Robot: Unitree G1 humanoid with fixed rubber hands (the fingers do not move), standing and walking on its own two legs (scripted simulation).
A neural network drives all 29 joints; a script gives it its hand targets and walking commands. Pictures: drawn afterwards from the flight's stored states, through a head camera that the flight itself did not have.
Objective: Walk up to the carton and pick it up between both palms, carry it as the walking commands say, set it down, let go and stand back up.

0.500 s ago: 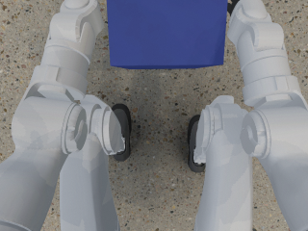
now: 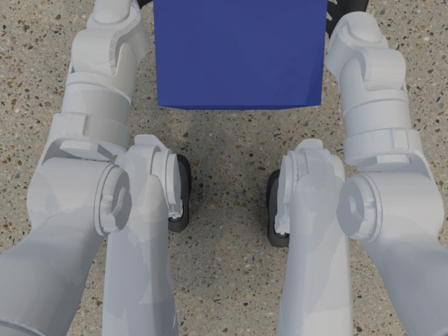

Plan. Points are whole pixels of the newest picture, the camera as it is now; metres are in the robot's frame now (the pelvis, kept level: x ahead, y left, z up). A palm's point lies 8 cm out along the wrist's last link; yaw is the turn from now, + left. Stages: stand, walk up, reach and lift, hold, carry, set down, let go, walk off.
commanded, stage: reach and lift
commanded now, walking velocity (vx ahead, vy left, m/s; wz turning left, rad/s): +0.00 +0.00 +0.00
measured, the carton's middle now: (235, 41) +0.52 -0.01 -0.17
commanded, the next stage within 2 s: none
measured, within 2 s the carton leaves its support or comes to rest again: neither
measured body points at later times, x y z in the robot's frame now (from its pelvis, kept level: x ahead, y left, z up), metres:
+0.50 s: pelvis -0.01 +0.00 +0.05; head +0.29 -0.01 +0.38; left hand +0.54 +0.14 -0.01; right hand +0.52 -0.15 -0.03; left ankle +0.18 +0.13 -0.39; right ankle +0.14 -0.14 -0.39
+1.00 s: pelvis -0.02 +0.00 +0.10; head +0.25 -0.01 +0.46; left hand +0.52 +0.15 +0.07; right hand +0.50 -0.15 +0.05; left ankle +0.18 +0.13 -0.39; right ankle +0.14 -0.14 -0.39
